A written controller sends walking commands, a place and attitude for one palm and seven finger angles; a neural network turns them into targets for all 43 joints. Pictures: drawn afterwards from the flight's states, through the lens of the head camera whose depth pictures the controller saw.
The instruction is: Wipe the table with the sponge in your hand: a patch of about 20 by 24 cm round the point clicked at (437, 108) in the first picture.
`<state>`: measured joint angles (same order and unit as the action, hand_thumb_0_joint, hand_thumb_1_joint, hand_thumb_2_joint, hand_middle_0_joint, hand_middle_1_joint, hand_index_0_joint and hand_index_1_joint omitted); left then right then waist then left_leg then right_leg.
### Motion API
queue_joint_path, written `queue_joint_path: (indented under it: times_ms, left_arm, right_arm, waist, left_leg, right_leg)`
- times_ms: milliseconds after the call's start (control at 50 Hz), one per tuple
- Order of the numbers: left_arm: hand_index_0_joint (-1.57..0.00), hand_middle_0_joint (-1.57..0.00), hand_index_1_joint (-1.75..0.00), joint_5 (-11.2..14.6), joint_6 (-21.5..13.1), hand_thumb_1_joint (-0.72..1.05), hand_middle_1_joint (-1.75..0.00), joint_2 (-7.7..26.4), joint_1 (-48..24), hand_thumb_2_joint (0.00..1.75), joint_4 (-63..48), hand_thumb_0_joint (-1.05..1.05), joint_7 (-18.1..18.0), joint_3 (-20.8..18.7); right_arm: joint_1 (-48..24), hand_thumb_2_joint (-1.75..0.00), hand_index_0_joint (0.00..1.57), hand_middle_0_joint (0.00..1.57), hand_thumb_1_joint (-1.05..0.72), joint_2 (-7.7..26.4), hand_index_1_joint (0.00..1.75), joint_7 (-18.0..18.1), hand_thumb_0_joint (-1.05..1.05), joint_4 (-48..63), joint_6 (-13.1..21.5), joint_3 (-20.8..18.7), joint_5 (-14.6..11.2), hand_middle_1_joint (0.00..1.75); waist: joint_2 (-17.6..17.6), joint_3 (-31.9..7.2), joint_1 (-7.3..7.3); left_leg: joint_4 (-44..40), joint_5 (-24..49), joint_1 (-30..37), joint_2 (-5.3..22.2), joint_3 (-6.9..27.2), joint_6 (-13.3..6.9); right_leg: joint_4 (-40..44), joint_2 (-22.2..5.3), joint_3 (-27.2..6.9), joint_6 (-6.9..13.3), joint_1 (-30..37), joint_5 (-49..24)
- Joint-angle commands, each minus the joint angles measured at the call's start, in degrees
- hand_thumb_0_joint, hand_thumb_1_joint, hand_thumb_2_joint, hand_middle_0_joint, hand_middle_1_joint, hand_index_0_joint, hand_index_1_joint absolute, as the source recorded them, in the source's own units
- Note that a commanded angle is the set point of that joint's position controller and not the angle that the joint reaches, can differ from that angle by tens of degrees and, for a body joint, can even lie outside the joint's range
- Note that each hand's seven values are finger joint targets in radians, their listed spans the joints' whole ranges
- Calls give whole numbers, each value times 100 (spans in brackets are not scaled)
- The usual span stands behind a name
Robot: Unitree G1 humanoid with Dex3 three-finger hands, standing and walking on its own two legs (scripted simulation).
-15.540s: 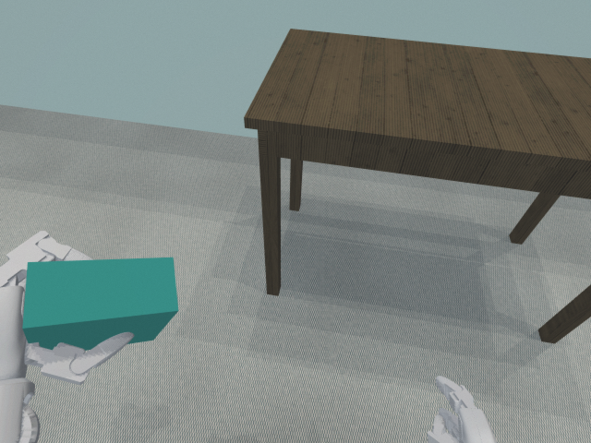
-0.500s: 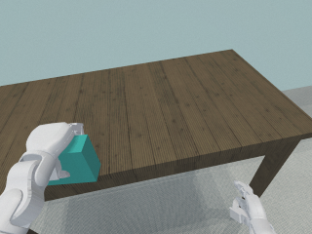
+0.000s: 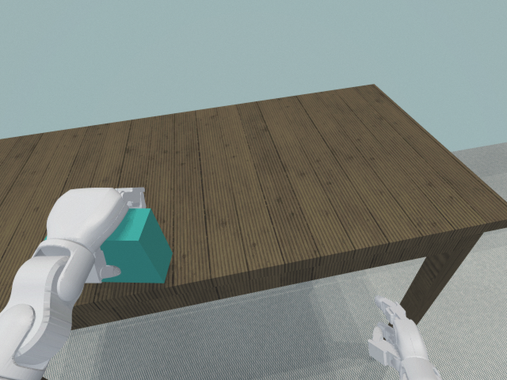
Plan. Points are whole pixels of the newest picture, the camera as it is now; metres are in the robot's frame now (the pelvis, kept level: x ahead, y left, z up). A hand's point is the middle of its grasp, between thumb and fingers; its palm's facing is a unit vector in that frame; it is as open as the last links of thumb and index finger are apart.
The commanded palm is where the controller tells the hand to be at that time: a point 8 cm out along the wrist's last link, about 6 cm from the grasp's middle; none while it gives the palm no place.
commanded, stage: lower the sponge onto the table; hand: left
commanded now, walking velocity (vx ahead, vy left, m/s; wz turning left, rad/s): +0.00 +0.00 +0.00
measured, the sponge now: (120, 254) +0.24 +0.27 +0.09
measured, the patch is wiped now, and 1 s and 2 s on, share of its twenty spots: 0.05 0.05 0.30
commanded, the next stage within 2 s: wipe forward along the first lane in 0.84 s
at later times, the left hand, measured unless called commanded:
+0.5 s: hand (71, 225) +0.24 +0.32 +0.15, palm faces +0.09 -0.02 -1.00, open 9.7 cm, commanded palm +0.21 +0.31 +0.22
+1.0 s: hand (77, 242) +0.23 +0.32 +0.12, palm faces +0.04 -0.06 -1.00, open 9.7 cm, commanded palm +0.21 +0.31 +0.19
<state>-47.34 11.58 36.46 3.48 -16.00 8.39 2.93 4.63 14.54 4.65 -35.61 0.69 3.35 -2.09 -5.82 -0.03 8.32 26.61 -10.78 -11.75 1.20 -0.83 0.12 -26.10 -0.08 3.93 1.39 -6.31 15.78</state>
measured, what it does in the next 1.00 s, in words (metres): stands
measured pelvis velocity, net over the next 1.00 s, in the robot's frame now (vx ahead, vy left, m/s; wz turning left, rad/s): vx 0.00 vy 0.01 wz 0.01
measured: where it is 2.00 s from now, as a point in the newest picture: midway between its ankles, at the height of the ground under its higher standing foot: outside the picture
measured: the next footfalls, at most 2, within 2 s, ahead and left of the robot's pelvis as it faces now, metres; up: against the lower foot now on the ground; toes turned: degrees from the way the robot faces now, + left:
none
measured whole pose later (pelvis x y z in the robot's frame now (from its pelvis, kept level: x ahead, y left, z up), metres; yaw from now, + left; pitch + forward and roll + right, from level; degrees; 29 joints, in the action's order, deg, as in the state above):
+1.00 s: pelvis +0.00 +0.01 +0.00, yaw +1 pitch -3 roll -1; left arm -49.7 19.0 33.4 1.8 -6.4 5.6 -0.4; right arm 3.0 14.3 3.0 -36.8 -1.4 3.6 -2.6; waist -6.0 -0.5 7.9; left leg 27.0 -10.4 -13.4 0.7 -0.5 -0.4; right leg -25.9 -0.5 4.2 0.8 -7.5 15.2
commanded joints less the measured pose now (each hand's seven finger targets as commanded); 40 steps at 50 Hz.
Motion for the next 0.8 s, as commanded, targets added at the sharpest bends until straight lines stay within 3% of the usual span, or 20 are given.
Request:
queue_joint_path:
  times_ms: [0,40,100,140,200,280,320,340,360,400,440,500,540,560,600,640,680,740,760,780]
  left_arm:
    - [-120,-120,-160,12,565,10,-160,1607,-2594,130,-106,0,-994,-1827]
    - [-120,-120,-160,56,863,10,-160,1691,-2281,130,421,0,-882,-1833]
    - [-120,-120,-160,61,1151,10,-160,1388,-1906,130,526,0,-431,-1355]
    - [-120,-120,-160,101,1267,10,-160,1085,-1491,130,411,0,-87,-1069]
    - [-120,-120,-160,88,1062,10,-160,1123,-1380,130,100,0,308,-865]
    - [-120,-120,-160,-238,328,10,-160,1934,-2257,130,-567,0,358,-1351]
    - [-120,-120,-160,-274,-118,10,-160,2358,-2446,130,-657,0,85,-1892]
    - [-120,-120,-160,-290,-252,10,-160,2762,-2533,130,-848,0,-108,-2346]
    - [-120,-120,-160,-247,-291,10,-160,2340,-2470,130,-515,0,-266,-2129]
    - [-120,-120,-160,-93,-202,10,-160,1921,-2190,130,144,0,-419,-2000]
    - [-120,-120,-160,-9,65,10,-160,1778,-2311,130,462,0,-482,-1951]
    - [-120,-120,-160,-29,433,10,-160,1212,-2087,130,621,0,-392,-1289]
    - [-120,-120,-160,-113,632,10,-160,1023,-1777,130,634,0,-229,-1053]
    - [-120,-120,-160,-147,667,10,-160,973,-1795,130,643,0,-125,-874]
    - [-120,-120,-160,-226,588,10,-160,1188,-1795,130,323,0,2,-970]
    - [-120,-120,-160,-274,377,10,-160,1548,-1871,130,-362,0,13,-1283]
    - [-120,-120,-160,-323,83,10,-160,1598,-1976,130,-675,0,-127,-1395]
    - [-120,-120,-160,-299,-19,10,-160,1601,-1703,130,-810,0,-438,-1697]
    - [-120,-120,-160,-257,71,10,-160,1233,-1659,130,-390,0,-502,-1440]
    - [-120,-120,-160,-258,150,10,-160,1201,-1687,130,-189,0,-574,-1458]
  right_arm:
    - [-1170,-90,20,20,-90,569,30,-15,0,775,141,-279,-86,30]
    - [-1463,-90,20,20,-90,640,30,-16,0,747,103,-242,-166,30]
    - [-1477,-90,20,20,-90,707,30,-17,0,862,15,-213,-177,30]
    - [-1744,-90,20,20,-90,614,30,-24,0,1013,75,-142,-256,30]
    - [-1447,-90,20,20,-90,675,30,-13,0,1070,108,-167,-197,30]
    - [-1243,-90,20,20,-90,590,30,125,0,1105,286,-122,-85,30]
    - [-1074,-90,20,20,-90,562,30,222,0,1041,344,-158,-21,30]
    - [-1150,-90,20,20,-90,561,30,272,0,1052,435,-163,-23,30]
    - [-986,-90,20,20,-90,493,30,298,0,985,434,-177,32,30]
    - [-871,-90,20,20,-90,570,30,223,0,802,341,-253,-27,30]
    - [-1204,-90,20,20,-90,580,30,137,0,764,301,-236,-133,30]
    - [-1194,-90,20,20,-90,663,30,47,0,801,201,-257,-84,30]
    - [-1494,-90,20,20,-90,598,30,9,0,910,235,-196,-145,30]
    - [-1309,-90,20,20,-90,669,30,6,0,902,193,-207,-96,30]
    - [-1266,-90,20,20,-90,699,30,-24,0,938,172,-238,-83,30]
    - [-1464,-90,20,20,-90,590,30,-13,0,1097,246,-175,-105,30]
    - [-1167,-90,20,20,-90,525,30,9,0,1052,305,-188,-30,30]
    - [-1256,-90,20,20,-90,474,30,-11,0,1056,353,-190,-27,30]
    - [-1080,-90,20,20,-90,489,30,-17,0,933,304,-197,16,30]
    - [-1026,-90,20,20,-90,517,30,-63,0,831,251,-221,-30,30]
  waist:
    - [-315,-836,28]
    - [-95,-590,68]
    - [272,-842,-24]
    - [199,-886,-88]
    - [427,-1028,-219]
    - [402,-1256,-253]
    - [159,-1235,-170]
    - [-82,-1306,-88]
    - [-133,-1194,-102]
    - [-308,-721,-126]
    - [-560,-501,-68]
    - [-154,-768,-89]
    - [38,-779,-98]
    - [262,-892,-145]
    - [417,-1139,-172]
    - [274,-1472,-105]
    - [139,-1623,-112]
    - [-287,-1302,10]
    - [-140,-1023,-50]
    - [-8,-839,-80]
  left_leg:
    - [-326,1125,664,-220,184,-46]
    - [-404,883,519,-249,189,-37]
    - [-360,844,385,-256,97,-100]
    - [-256,801,391,-275,98,-131]
    - [-95,703,399,-286,123,-215]
    - [9,688,659,-343,162,-301]
    - [-16,812,856,-358,186,-302]
    - [-16,808,939,-352,241,-277]
    - [-22,893,862,-364,174,-252]
    - [-119,872,717,-314,206,-161]
    - [-227,690,551,-304,230,-84]
    - [-315,676,383,-273,176,-89]
    - [-326,556,339,-263,199,-112]
    - [-315,487,291,-258,185,-132]
    - [-255,574,392,-267,225,-185]
    - [-212,690,595,-266,279,-226]
    - [-190,928,764,-273,258,-244]
    - [-250,931,756,-242,360,-197]
    - [-282,856,598,-227,296,-169]
    - [-346,762,543,-182,299,-132]
  right_leg:
    - [739,146,-479,357,-223,-789]
    - [794,181,-672,363,-288,-600]
    - [645,54,-336,177,-155,-884]
    - [576,56,-410,172,-193,-992]
    - [491,8,-296,83,-267,-1103]
    - [535,20,-328,90,-423,-735]
    - [638,70,-323,159,-437,-681]
    - [679,134,-595,273,-385,-622]
    - [661,86,-410,282,-366,-675]
    - [774,95,-353,278,-477,-730]
    - [787,133,-524,340,-499,-517]
    - [651,64,-219,236,-345,-649]
    - [581,93,-322,239,-345,-569]
    - [564,57,-212,201,-341,-555]
    - [514,77,-191,171,-267,-701]
    - [441,131,-297,214,-147,-715]
    - [427,131,-151,203,-198,-800]
    - [461,226,-301,325,-255,-740]
    - [493,184,-139,297,-390,-678]
    - [532,190,-97,260,-494,-582]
